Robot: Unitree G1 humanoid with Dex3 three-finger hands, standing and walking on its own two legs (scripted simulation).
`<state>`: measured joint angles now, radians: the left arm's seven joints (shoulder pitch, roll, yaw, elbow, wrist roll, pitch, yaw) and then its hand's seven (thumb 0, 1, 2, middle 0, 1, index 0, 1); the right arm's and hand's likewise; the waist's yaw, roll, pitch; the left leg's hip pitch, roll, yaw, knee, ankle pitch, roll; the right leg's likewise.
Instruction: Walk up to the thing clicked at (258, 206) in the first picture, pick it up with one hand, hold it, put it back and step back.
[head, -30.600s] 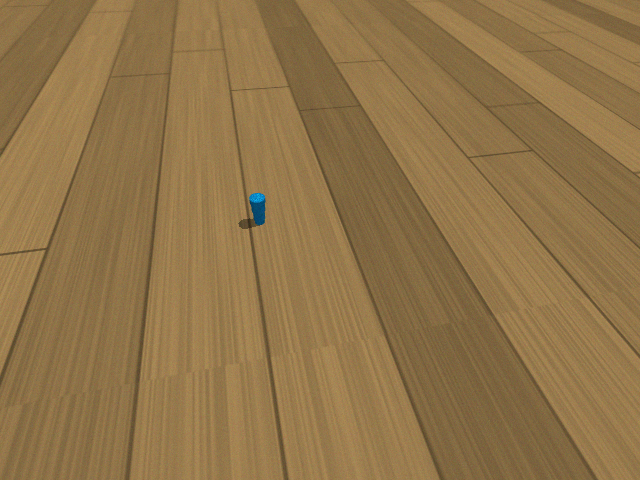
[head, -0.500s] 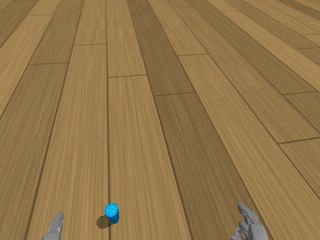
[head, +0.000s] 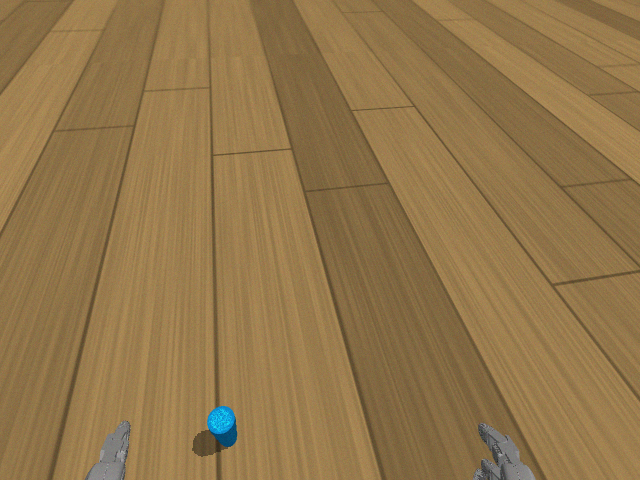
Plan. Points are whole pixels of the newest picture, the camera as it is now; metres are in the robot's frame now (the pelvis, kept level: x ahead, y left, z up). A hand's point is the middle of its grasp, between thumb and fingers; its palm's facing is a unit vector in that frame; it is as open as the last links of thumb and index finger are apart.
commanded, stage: home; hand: left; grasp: from the side
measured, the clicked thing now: (225, 429) +0.44 +0.23 -0.65
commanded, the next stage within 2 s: stand in 0.94 s
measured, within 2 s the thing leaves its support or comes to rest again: neither
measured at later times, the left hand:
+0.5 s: hand out of the picture +0.16 +0.18 -0.06, palm faces +0.11 -0.95 -0.28, open 17.4 cm
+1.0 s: hand out of the picture +0.17 +0.18 -0.05, palm faces +0.11 -0.95 -0.28, open 17.3 cm
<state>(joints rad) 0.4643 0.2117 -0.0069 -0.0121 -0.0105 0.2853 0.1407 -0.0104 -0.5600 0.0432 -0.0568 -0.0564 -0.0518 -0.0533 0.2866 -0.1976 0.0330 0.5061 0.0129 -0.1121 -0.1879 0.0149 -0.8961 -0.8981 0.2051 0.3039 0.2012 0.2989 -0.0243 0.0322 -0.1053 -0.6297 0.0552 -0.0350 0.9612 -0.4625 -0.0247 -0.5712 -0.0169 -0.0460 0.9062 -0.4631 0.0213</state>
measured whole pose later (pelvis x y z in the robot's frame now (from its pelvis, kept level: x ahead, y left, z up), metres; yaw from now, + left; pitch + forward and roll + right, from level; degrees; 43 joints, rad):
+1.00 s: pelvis +0.00 +0.00 +0.00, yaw +0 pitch +7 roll -2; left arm 0.46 0.21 -0.01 -0.01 -0.01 0.28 0.14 -0.01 -0.51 0.07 -0.06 -0.07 -0.06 -0.06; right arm 0.27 -0.20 0.03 0.52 0.01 -0.13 -0.19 0.01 -0.90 -0.90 0.20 0.30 0.20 0.30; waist -0.02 0.03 -0.10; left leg -0.62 0.05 -0.03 0.95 -0.46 -0.02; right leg -0.56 -0.02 -0.04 0.90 -0.46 0.02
